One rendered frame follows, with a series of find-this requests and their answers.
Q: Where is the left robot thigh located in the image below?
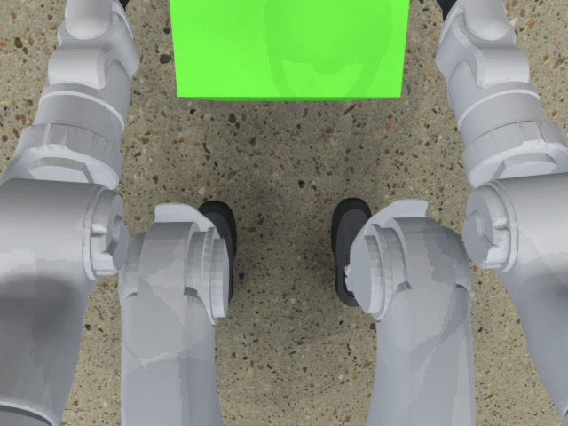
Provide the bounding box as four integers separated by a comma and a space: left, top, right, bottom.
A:
121, 222, 229, 426

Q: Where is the right robot hand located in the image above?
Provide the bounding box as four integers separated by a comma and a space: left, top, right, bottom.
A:
436, 0, 457, 21

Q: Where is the robot left upper arm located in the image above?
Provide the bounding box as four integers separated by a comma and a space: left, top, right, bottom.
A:
0, 178, 129, 426

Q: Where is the robot right forearm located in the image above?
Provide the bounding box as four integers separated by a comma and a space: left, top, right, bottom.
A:
435, 0, 568, 188

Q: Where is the carton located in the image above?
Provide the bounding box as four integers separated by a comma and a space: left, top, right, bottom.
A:
170, 0, 409, 101

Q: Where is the robot right upper arm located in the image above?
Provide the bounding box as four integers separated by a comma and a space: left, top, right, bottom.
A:
462, 172, 568, 426

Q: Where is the robot left forearm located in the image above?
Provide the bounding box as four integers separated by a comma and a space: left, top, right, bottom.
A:
0, 0, 140, 190

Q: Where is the robot right foot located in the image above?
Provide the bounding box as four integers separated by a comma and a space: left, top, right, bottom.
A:
331, 198, 372, 307

